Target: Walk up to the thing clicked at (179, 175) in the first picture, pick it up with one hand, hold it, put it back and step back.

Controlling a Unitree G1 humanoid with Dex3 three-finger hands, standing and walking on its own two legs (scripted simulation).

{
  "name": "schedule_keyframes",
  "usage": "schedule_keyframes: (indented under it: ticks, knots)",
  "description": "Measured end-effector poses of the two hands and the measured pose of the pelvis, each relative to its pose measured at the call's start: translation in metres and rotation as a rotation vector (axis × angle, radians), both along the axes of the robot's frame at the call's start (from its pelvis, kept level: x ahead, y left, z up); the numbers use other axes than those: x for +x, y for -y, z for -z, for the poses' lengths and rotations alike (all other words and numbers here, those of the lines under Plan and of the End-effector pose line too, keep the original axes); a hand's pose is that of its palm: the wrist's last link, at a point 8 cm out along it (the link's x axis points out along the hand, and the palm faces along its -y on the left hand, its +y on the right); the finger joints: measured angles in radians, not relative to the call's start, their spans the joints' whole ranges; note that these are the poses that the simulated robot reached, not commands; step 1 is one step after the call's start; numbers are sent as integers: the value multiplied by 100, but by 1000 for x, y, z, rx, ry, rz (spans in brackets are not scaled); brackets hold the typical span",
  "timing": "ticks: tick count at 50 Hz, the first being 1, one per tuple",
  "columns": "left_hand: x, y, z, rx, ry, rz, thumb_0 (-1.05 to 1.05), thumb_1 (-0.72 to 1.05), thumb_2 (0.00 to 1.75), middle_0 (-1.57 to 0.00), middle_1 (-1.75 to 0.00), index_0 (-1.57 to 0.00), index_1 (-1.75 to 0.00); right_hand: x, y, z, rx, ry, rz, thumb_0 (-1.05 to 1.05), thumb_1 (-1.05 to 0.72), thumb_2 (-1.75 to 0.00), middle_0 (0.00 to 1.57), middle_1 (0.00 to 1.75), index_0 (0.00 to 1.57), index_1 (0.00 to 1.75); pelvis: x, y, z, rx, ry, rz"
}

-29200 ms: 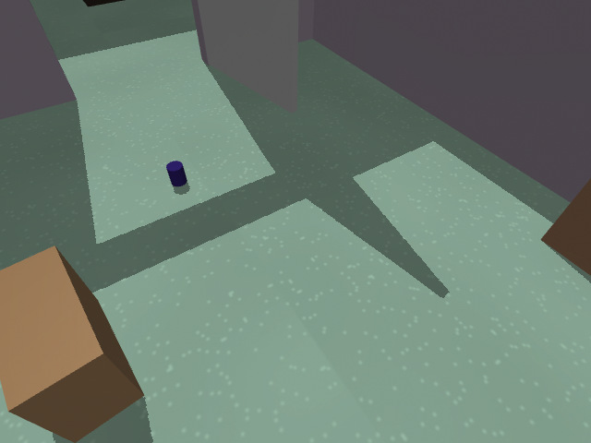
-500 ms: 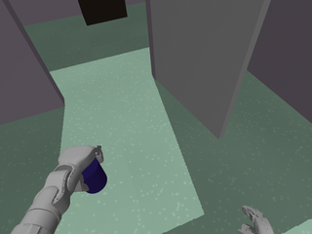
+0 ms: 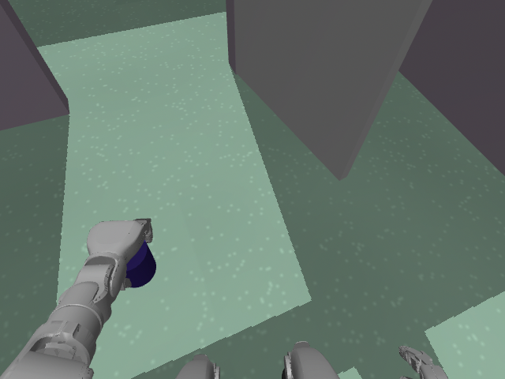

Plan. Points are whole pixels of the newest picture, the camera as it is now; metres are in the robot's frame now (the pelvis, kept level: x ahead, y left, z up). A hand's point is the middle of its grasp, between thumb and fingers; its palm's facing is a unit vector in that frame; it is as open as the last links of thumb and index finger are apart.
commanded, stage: crouch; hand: left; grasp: from above
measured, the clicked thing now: (131, 260) +0.35 +0.23 -0.13
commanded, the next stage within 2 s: lower in 1.38 s
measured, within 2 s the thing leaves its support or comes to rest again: neither
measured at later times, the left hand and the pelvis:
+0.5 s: hand (153, 279) +0.38 +0.24 -0.33, palm faces -0.44 +0.02 -0.90, open 10.4 cm; pelvis -0.05 +0.01 -0.20, yaw +0 degrees
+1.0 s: hand (161, 286) +0.39 +0.24 -0.45, palm faces -0.45 -0.01 -0.90, open 10.4 cm; pelvis -0.06 +0.01 -0.29, yaw -1 degrees
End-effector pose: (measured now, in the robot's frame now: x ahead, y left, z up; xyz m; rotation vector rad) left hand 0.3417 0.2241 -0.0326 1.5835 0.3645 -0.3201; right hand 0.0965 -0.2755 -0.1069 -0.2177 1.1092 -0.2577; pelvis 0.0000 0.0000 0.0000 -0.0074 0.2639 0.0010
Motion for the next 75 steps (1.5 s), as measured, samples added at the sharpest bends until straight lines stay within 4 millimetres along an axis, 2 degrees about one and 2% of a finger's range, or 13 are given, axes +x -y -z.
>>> schedule_keyframes:
  ticks: [10,16,20,26,35,43,56,66,75]
  knots:
    - [21,-2,105,10,8,10,-2,-14,80,-61,-84,-55,-89,-71,6,89,-49,-146,52,1,-91,-91,20,30,20,30,-25,-5,87,-14,-193,-3]
    - [31,-6,162,12,14,-5,-2,-13,79,-61,-84,-55,-89,-96,-1,145,-41,-200,58,1,-91,-91,20,30,20,30,-39,-8,138,-21,-269,-6]
    - [36,-8,199,4,-3,-12,-1,-13,79,-60,-85,-54,-90,-102,-7,178,-24,-212,40,1,-91,-90,20,30,20,30,-46,-8,169,-26,-308,-10]
    - [41,-11,251,-17,-20,-5,-1,-13,79,-60,-85,-54,-90,-99,-11,219,-11,-213,-11,1,-91,-90,20,30,20,30,-53,-7,209,-37,-352,-17]
    - [47,-18,311,-30,-13,-6,-1,-13,79,-60,-85,-54,-90,-87,-7,257,-26,-224,-78,0,-91,-91,20,30,20,30,-55,-5,253,-56,-382,-22]
    - [54,-20,343,-32,-16,-15,-1,-13,79,-60,-85,-54,-90,-88,-1,277,-37,-246,-104,0,-91,-91,20,30,20,30,-56,-6,278,-66,-388,-21]
    - [58,-19,379,-39,-37,-14,-1,-13,79,-60,-85,-54,-90,-113,-2,302,-20,-304,-96,0,-92,-91,20,30,20,30,-61,-7,308,-70,-380,-16]
    - [63,-19,399,-40,-30,-7,-1,-13,79,-60,-85,-54,-90,-129,-5,321,-11,-336,-97,0,-92,-91,20,30,20,30,-65,-7,329,-75,-371,-13]
    - [67,-21,411,-40,-28,-10,-1,-13,79,-61,-84,-55,-89,-134,-8,332,-10,-347,-102,0,-92,-91,20,30,20,30,-66,-9,342,-81,-365,-10]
